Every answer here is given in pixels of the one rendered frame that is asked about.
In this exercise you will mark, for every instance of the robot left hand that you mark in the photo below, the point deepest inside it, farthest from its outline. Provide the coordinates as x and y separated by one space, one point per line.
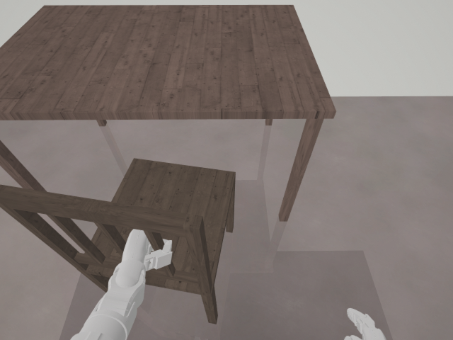
138 246

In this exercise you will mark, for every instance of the robot left forearm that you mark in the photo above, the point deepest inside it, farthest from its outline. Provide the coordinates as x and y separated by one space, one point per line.
113 316

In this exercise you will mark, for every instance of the chair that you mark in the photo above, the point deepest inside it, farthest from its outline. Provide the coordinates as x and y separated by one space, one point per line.
189 205

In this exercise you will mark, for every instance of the robot right hand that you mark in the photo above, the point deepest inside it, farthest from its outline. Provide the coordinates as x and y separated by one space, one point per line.
365 326

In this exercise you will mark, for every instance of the table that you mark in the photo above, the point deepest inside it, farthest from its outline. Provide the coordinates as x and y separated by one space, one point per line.
164 62

